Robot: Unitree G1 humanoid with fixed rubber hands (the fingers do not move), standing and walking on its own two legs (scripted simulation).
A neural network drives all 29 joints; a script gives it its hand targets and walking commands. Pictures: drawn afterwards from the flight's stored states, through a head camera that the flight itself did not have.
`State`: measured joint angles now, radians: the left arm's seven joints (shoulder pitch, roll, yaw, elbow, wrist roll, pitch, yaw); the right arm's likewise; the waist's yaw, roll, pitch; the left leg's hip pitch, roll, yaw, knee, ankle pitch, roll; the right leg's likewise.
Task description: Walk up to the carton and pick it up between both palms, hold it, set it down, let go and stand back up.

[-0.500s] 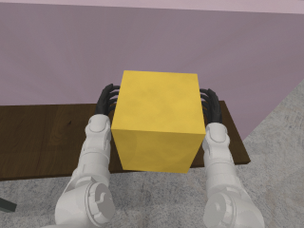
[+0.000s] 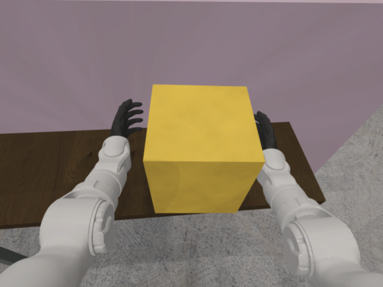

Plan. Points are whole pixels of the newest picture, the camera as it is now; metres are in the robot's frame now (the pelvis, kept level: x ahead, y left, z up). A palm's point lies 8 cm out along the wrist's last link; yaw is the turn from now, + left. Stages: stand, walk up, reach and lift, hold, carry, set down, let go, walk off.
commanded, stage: set down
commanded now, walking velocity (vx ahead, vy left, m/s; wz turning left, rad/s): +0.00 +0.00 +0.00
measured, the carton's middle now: (197, 153) +0.42 +0.00 +0.00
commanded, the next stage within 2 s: none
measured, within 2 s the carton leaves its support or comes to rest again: neither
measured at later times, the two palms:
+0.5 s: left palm (99, 121) +0.43 +0.21 +0.11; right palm (298, 127) +0.42 -0.20 +0.11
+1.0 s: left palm (80, 88) +0.43 +0.22 +0.19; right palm (310, 94) +0.44 -0.20 +0.19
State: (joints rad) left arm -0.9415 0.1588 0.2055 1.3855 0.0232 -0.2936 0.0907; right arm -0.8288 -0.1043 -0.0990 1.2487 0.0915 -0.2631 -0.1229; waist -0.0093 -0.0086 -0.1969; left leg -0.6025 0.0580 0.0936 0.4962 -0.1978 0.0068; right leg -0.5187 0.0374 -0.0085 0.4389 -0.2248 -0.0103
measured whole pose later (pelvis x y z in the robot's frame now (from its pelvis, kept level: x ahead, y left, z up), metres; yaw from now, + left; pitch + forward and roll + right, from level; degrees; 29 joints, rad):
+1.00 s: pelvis -0.02 -0.01 +0.01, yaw +2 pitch +10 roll -1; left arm -1.08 0.38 -0.07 1.11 -0.26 0.19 0.01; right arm -1.08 -0.36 0.11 1.19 0.47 0.12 -0.08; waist -0.03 -0.02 -0.15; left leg -0.44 0.05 0.05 0.41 -0.14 0.00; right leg -0.34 0.04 -0.05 0.34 -0.18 -0.02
